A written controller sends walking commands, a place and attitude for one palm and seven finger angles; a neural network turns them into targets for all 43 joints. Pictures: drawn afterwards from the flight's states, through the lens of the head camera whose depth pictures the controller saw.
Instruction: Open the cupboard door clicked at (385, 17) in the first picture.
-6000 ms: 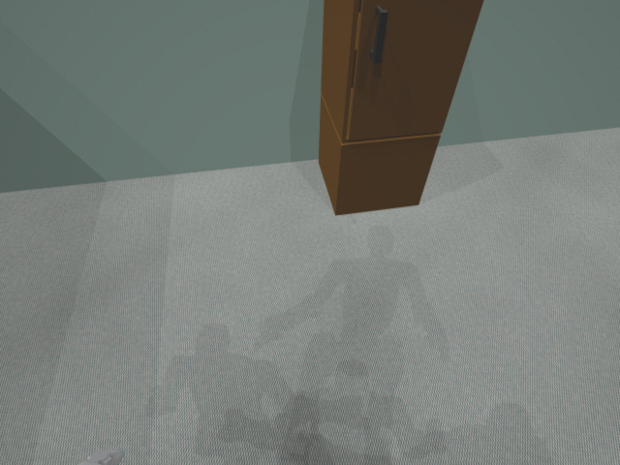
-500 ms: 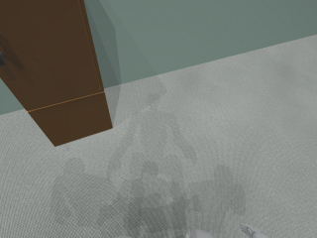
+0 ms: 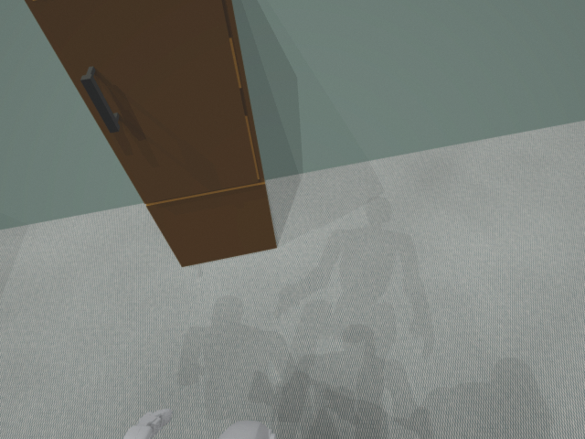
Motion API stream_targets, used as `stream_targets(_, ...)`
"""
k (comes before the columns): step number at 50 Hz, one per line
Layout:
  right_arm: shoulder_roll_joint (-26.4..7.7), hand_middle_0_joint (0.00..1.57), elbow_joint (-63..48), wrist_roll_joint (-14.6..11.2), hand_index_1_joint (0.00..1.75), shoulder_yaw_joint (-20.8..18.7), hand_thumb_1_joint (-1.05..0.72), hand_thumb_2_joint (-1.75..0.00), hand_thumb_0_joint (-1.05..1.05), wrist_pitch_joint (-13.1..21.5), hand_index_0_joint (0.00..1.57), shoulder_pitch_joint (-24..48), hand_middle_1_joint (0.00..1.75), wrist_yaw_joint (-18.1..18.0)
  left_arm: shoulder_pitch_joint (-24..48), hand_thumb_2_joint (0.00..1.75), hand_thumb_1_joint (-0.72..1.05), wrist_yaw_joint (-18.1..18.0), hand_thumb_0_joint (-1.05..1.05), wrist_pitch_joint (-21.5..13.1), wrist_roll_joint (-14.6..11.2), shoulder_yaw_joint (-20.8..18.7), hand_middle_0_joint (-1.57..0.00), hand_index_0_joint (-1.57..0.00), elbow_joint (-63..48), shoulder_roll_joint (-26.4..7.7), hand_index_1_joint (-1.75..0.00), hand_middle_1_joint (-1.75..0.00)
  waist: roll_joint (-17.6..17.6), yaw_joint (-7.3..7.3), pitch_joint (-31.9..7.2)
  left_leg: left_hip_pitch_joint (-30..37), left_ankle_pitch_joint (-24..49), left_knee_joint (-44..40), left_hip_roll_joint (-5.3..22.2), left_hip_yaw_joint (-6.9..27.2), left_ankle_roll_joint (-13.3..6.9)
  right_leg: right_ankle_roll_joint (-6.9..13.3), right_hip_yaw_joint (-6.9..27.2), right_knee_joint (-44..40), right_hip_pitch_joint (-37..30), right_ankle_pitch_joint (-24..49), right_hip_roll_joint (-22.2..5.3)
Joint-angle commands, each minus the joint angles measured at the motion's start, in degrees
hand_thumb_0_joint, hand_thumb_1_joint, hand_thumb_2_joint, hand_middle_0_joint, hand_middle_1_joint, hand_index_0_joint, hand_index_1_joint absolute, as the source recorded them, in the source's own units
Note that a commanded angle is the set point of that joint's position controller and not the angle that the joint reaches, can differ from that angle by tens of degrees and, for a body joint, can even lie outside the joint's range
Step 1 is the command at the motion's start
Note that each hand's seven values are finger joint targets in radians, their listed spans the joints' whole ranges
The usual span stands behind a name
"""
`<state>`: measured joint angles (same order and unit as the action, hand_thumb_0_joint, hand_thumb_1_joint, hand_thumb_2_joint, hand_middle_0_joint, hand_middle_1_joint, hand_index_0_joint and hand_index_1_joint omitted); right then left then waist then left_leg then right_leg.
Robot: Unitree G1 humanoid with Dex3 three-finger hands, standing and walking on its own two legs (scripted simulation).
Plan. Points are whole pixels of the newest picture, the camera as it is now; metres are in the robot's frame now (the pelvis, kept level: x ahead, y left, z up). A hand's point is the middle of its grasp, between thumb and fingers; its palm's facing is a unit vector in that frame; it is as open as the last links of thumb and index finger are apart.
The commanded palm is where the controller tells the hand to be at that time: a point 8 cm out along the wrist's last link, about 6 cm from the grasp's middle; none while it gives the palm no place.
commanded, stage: turn to face it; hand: left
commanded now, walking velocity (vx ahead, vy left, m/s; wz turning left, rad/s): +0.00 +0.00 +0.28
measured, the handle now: (103, 100) +0.82 +0.47 +0.04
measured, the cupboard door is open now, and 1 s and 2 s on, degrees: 0 0 0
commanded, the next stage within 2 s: take the last steps up to it in 0.12 s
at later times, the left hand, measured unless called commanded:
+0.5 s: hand out of the picture -0.03 +0.27 -0.17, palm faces +0.20 -0.96 -0.20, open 7.4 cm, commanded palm none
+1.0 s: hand (155, 425) +0.17 +0.24 -0.15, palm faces +0.26 -0.94 -0.23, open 7.2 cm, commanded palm none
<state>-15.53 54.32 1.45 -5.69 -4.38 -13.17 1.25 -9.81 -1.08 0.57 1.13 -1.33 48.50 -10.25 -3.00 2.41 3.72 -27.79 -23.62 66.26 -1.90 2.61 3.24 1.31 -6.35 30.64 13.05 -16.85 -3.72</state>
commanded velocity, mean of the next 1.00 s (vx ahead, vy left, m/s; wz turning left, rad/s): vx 0.24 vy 0.04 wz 0.12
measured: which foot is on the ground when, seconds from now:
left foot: up 0.00-0.28, down 0.30-0.84, up 0.86-1.00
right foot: down 0.00-0.30, up 0.32-0.80, down 0.82-1.00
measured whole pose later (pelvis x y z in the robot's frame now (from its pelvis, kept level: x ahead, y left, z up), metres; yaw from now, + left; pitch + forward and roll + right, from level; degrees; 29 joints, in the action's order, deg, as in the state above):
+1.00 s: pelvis +0.14 +0.05 +0.00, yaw +12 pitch -1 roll +0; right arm -9.4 65.3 1.7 -3.4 0.1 -23.2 0.2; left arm -13.2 -1.3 -4.1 0.9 -3.4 57.9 -8.0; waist -2.4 1.7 0.9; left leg -24.8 -17.4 64.0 3.3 -1.7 -0.4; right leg 2.3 -9.4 26.5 11.1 -14.3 -1.8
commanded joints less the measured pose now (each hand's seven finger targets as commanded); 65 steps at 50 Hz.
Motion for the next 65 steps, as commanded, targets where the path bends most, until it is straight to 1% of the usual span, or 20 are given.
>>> stream_targets(1,-2.9,0.20,-3.8,-0.3,0.30,-0.1,-0.90,-0.90,0.00,0.9,0.20,1.9,0.30,0.1,-3.4,0.90,0.90,-1.0,0.00,-1.5,0.0,-2.9,-0.20,-0.20,-2.0,-11.3,-0.30,-0.30,13.5,-2.53,-2.8,-3.3,2.0,1.0,2.9,-0.9,1.3,4.4,7.9,-11.4,-5.4,23.7,-13.5)
stream_targets(8,-1.0,0.20,-4.0,-1.0,0.30,1.6,-0.90,-0.90,0.00,1.7,0.20,8.0,0.30,-0.3,-8.8,0.90,0.90,-1.0,0.00,-1.0,0.8,-3.8,-0.20,-0.20,2.2,-13.9,-0.30,-0.30,15.3,-5.48,-4.4,3.5,-4.2,-18.8,2.5,-5.4,0.4,6.9,7.0,-8.5,-9.0,31.8,-15.5)
stream_targets(12,-1.2,0.20,-1.9,-1.1,0.30,2.2,-0.90,-0.90,0.00,2.8,0.20,3.2,0.30,-0.9,-7.7,0.90,0.90,-0.8,0.00,-0.5,0.3,-4.0,-0.20,-0.20,4.3,-13.8,-0.30,-0.30,15.1,-2.98,-6.7,16.4,6.1,-36.6,1.6,-8.1,-0.8,3.0,4.4,-4.1,-4.8,26.0,-14.2)
stream_targets(13,-2.7,0.20,-1.1,-0.9,0.30,2.1,-0.90,-0.90,0.00,3.4,0.20,0.6,0.30,-0.8,-6.9,0.90,0.90,-0.7,0.00,-0.3,-0.3,-3.9,-0.20,-0.20,4.5,-12.9,-0.30,-0.30,11.1,-1.37,-7.7,23.1,11.5,-44.0,3.4,-7.0,-1.6,0.5,2.4,-0.8,-0.5,17.0,-12.8)
stream_targets(15,-12.5,0.20,-1.0,0.0,0.30,0.3,-0.90,-0.90,0.00,3.6,0.20,-3.9,0.30,-0.8,-5.8,0.90,0.90,0.2,0.00,0.3,-0.2,-2.6,-0.20,-0.20,1.7,-6.9,-0.30,-0.30,-14.8,0.77,-6.4,29.6,11.5,-51.6,23.6,17.4,-11.2,-4.7,-3.4,19.9,19.1,-19.3,-1.8)
stream_targets(16,-11.6,0.20,0.3,0.1,0.30,0.2,-0.90,-0.90,0.00,3.7,0.20,-5.4,0.30,-1.6,-1.0,0.90,0.90,-0.1,0.00,0.9,0.4,-2.4,-0.20,-0.20,1.4,-7.9,-0.30,-0.30,-14.4,3.03,-3.1,24.2,3.5,-55.2,23.8,20.5,-13.8,-4.4,1.5,27.0,21.3,-19.5,-2.3)
stream_targets(18,-7.3,0.20,-0.1,-0.1,0.30,1.6,-0.90,-0.90,0.00,4.3,0.20,-1.5,0.30,-2.3,-0.1,0.90,0.90,1.1,0.00,0.5,0.5,-2.8,-0.20,-0.20,3.1,-8.0,-0.30,-0.30,-8.4,0.21,2.6,19.1,-2.2,-56.4,19.3,16.4,-13.5,-3.6,4.3,32.9,23.1,-10.2,-3.4)
stream_targets(22,-4.4,0.20,0.5,-0.6,0.30,2.4,-0.90,-0.90,0.00,6.2,0.20,-2.4,0.30,-2.4,-5.4,0.90,0.90,1.9,0.00,-0.3,0.6,-2.2,-0.20,-0.20,7.0,-6.9,-0.30,-0.30,-4.0,-1.75,-0.3,22.2,10.5,-55.5,14.2,8.7,-12.7,-4.5,2.8,31.9,20.2,-2.6,-3.0)
stream_targets(35,-1.8,0.20,7.5,-0.1,0.30,2.2,-0.90,-0.90,0.00,7.6,0.20,-13.0,0.30,-3.0,5.2,0.90,0.90,1.8,0.00,-1.6,0.2,-1.5,-0.20,-0.20,4.3,-3.2,-0.30,-0.30,-2.4,0.11,4.4,23.2,16.7,-55.3,16.3,10.4,-15.3,-4.0,1.9,11.7,16.4,-2.0,-2.3)
stream_targets(39,-1.1,0.20,9.1,-0.1,0.30,2.6,-0.90,-0.90,0.00,7.6,0.20,-13.2,0.30,-3.2,0.0,0.90,0.90,1.7,0.00,-2.6,0.2,-2.0,-0.20,-0.20,5.9,-2.7,-0.30,-0.30,-0.7,-2.75,2.3,18.8,22.3,-46.9,13.2,6.5,-12.2,-2.5,-0.5,0.3,1.9,3.0,1.2)
stream_targets(40,-0.6,0.20,9.4,-0.4,0.30,2.6,-0.90,-0.90,0.00,7.9,0.20,-13.2,0.30,-3.0,-6.1,0.90,0.90,1.5,0.00,-3.2,0.2,-2.6,-0.20,-0.20,7.8,-4.6,-0.30,-0.30,2.6,-5.56,-0.9,15.8,23.8,-38.9,10.7,4.1,-10.5,-1.7,1.0,-4.4,-7.8,5.4,0.4)
stream_targets(41,1.3,0.20,8.9,-1.0,0.30,3.0,-0.90,-0.90,0.00,8.5,0.20,-13.9,0.30,-2.6,-13.9,0.90,0.90,1.0,0.00,-4.1,0.6,-3.5,-0.20,-0.20,10.2,-8.7,-0.30,-0.30,10.3,-8.36,-6.3,6.2,18.3,-25.7,6.9,-0.3,-7.8,1.8,11.7,-7.3,-22.1,3.1,-9.3)
stream_targets(42,3.1,0.20,6.6,-1.0,0.30,3.1,-0.90,-0.90,0.00,8.7,0.20,-13.6,0.30,-2.3,-21.5,0.90,0.90,0.4,0.00,-4.2,0.4,-4.6,-0.20,-0.20,12.0,-13.8,-0.30,-0.30,20.2,-9.52,-9.7,-5.7,-6.5,-10.1,0.1,-5.7,-5.2,7.9,31.0,-13.2,-29.6,8.1,-23.3)
stream_targets(43,0.1,0.20,6.4,-0.7,0.30,2.5,-0.90,-0.90,0.00,7.8,0.20,-11.6,0.30,-2.2,-21.2,0.90,0.90,0.3,0.00,-4.2,-0.6,-4.6,-0.20,-0.20,12.1,-14.3,-0.30,-0.30,17.3,-9.57,-8.7,-6.2,-9.1,-1.0,2.8,-0.9,-5.5,9.7,35.6,-17.9,-21.4,-2.4,-25.0)
stream_targets(45,2.1,0.20,5.7,-0.3,0.30,1.8,-0.90,-0.90,0.00,6.9,0.20,-6.7,0.30,-1.4,-12.0,0.90,0.90,-0.1,0.00,-3.7,-0.4,-3.5,-0.20,-0.20,10.0,-8.7,-0.30,-0.30,7.2,-6.26,2.9,-9.8,0.7,4.3,7.1,-0.2,-5.4,8.7,29.0,-22.1,-6.8,-17.4,-21.8)
stream_targets(47,4.7,0.20,7.0,0.1,0.30,2.1,-0.90,-0.90,0.00,5.8,0.20,-9.6,0.30,-0.9,-8.4,0.90,0.90,-0.2,0.00,-4.4,-0.1,-2.2,-0.20,-0.20,9.2,-4.4,-0.30,-0.30,7.5,-2.81,3.5,-5.7,8.2,0.9,8.7,-1.7,-3.8,5.1,15.4,-22.6,-0.6,-5.8,-15.8)
stream_targets(49,5.8,0.20,7.2,0.4,0.30,2.1,-0.90,-0.90,0.00,5.1,0.20,-10.7,0.30,-0.7,-10.1,0.90,0.90,-0.1,0.00,-4.9,0.1,-1.9,-0.20,-0.20,9.8,-2.1,-0.30,-0.30,9.8,-2.02,2.9,-3.6,10.7,-2.6,8.8,-3.6,-2.6,4.3,9.5,-22.6,1.2,1.6,-13.1)
stream_targets(62,3.5,0.20,0.5,-0.3,0.30,2.7,-0.90,-0.90,0.00,6.7,0.20,4.6,0.30,0.8,-15.7,0.90,0.90,-0.1,0.00,-4.7,0.5,-2.5,-0.20,-0.20,14.2,-7.2,-0.30,-0.30,11.4,-3.79,3.1,6.0,11.2,-31.4,6.0,-9.3,-3.8,5.3,5.2,-14.7,-4.9,17.9,-13.2)
stream_targets(64,0.5,0.20,3.9,0.1,0.30,2.2,-0.90,-0.90,0.00,7.5,0.20,-5.7,0.30,-0.2,-15.0,0.90,0.90,-0.1,0.00,-4.2,0.1,-2.4,-0.20,-0.20,14.2,-6.5,-0.30,-0.30,5.5,1.12,-2.8,23.1,15.0,-40.1,4.3,-10.1,-4.6,2.9,1.0,1.3,-1.4,23.0,-8.8)
stream_targets(65,-5.5,0.20,5.3,0.8,0.30,0.8,-0.90,-0.90,0.00,7.8,0.20,-12.2,0.30,-1.0,-17.7,0.90,0.90,0.2,0.00,-3.9,-0.3,-1.9,-0.20,-0.20,13.7,-3.5,-0.30,-0.30,-7.4,2.53,-8.7,35.7,20.5,-40.5,15.6,2.6,-7.8,0.1,-2.7,16.0,9.1,7.1,-2.9)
